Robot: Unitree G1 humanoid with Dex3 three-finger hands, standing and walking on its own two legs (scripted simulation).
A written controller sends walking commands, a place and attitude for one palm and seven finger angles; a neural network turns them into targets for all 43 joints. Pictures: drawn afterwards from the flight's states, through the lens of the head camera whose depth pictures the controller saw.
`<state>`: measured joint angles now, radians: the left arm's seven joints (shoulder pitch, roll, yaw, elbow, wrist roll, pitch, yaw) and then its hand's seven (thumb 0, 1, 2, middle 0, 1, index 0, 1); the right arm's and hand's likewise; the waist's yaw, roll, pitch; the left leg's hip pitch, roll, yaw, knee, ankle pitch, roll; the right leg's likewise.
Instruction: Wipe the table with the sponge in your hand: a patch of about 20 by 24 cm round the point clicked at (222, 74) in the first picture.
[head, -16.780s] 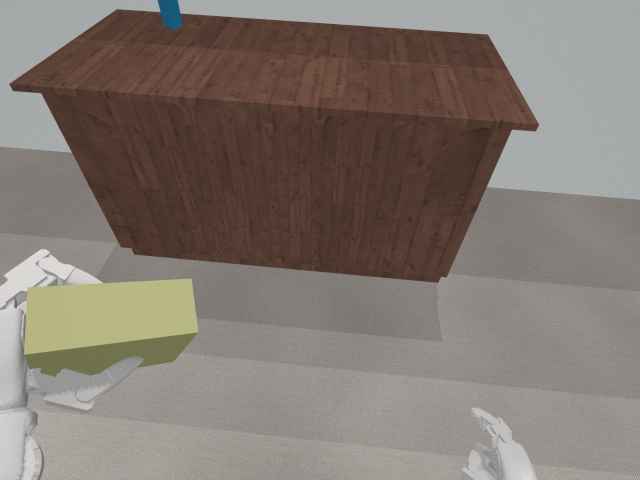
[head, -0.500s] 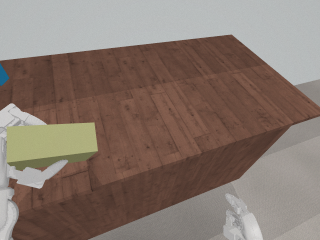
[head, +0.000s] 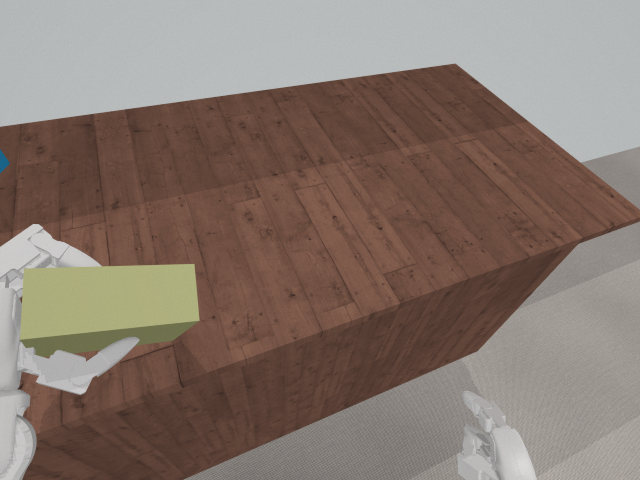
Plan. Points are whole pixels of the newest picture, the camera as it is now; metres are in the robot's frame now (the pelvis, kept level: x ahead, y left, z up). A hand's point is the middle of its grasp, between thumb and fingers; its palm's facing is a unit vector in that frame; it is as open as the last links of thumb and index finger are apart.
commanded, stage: look again from close up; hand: left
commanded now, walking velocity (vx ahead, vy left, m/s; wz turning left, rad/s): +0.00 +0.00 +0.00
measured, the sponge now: (138, 309) +0.24 +0.21 +0.13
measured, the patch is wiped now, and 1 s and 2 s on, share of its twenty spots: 0.00 0.00 0.00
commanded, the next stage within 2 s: turn the palm down, sponge in hand in 0.12 s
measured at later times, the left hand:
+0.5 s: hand (117, 318) +0.21 +0.21 +0.16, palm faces +0.31 -0.77 -0.56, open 9.7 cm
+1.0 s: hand (128, 307) +0.22 +0.20 +0.17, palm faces +0.32 -0.51 -0.80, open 9.7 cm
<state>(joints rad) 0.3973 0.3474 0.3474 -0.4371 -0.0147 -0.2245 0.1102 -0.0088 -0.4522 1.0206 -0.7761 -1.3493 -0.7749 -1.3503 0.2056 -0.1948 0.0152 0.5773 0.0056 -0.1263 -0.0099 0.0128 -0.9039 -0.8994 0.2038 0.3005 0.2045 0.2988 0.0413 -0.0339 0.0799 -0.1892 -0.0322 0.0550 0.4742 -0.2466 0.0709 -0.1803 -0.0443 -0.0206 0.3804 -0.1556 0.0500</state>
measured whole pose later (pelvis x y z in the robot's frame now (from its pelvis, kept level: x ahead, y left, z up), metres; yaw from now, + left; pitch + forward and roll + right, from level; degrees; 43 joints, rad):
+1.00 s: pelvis +0.01 -0.08 -0.01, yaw +1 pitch -2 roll +1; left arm 0.34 0.59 0.36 -0.40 0.19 0.04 -0.01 -0.01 -0.45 1.02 -0.77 -1.35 -0.77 -1.35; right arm 0.17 -0.27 -0.01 0.62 0.02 -0.09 -0.11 0.01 -0.90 -0.90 0.20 0.30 0.20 0.30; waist 0.09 0.08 0.01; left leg -0.23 0.03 0.00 0.56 -0.29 -0.03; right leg -0.27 0.03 -0.05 0.59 -0.29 -0.06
